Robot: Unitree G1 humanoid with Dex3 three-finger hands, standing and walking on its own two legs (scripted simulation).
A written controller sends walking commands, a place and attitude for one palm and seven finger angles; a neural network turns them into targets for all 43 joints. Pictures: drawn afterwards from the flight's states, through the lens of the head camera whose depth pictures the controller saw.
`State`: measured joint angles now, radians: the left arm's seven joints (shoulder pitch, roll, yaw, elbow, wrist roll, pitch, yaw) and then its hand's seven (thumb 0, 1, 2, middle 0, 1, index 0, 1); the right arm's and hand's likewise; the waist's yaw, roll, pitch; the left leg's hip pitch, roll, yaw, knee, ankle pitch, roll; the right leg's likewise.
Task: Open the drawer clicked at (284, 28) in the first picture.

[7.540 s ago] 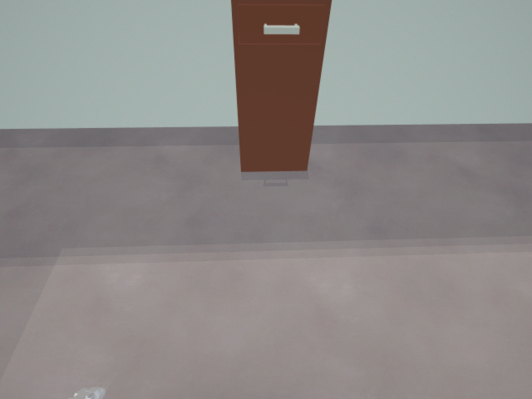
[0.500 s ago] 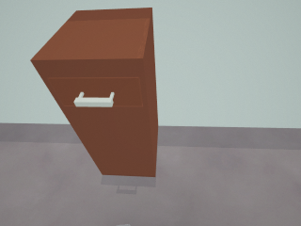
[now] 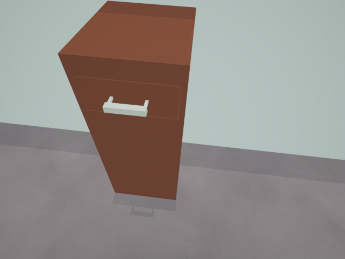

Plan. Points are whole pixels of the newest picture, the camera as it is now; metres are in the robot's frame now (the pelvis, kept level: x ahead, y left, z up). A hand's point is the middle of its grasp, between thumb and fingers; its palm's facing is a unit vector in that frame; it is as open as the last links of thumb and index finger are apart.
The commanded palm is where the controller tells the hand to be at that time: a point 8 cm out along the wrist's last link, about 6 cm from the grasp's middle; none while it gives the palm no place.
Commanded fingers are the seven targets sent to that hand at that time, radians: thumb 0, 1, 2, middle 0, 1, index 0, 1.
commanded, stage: come to a stop and stand still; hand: left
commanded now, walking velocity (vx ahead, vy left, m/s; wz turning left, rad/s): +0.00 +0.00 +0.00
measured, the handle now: (127, 105) +0.55 +0.21 +0.01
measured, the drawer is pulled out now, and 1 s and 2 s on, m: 0.00 0.00 0.00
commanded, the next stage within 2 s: look again from close up in 0.80 s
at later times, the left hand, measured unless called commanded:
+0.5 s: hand out of the picture +0.02 +0.18 -0.18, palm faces +0.02 -0.98 -0.18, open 7.3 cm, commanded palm none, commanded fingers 0.00 0.90 0.90 -0.20 -0.30 -0.20 -0.30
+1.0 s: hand out of the picture +0.00 +0.16 -0.18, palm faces +0.01 -0.98 -0.18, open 7.3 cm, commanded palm none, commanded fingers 0.00 0.90 0.90 -0.20 -0.30 -0.20 -0.30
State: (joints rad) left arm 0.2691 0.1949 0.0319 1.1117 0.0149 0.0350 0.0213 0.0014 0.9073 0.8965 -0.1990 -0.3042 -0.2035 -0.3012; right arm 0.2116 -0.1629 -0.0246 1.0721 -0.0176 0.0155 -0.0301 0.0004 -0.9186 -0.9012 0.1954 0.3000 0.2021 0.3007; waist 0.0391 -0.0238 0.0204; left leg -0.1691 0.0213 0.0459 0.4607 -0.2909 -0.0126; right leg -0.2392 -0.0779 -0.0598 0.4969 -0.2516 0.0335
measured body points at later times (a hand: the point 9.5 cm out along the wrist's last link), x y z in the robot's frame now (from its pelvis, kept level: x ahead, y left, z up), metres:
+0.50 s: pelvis +0.02 +0.01 +0.00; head +0.03 +0.02 +0.45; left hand +0.02 +0.23 -0.16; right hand -0.01 -0.20 -0.16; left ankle -0.03 +0.13 -0.74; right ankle +0.01 -0.14 -0.74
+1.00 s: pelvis +0.01 +0.00 +0.00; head +0.03 +0.00 +0.45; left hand +0.00 +0.21 -0.16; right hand +0.01 -0.22 -0.16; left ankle -0.03 +0.13 -0.74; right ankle +0.01 -0.14 -0.74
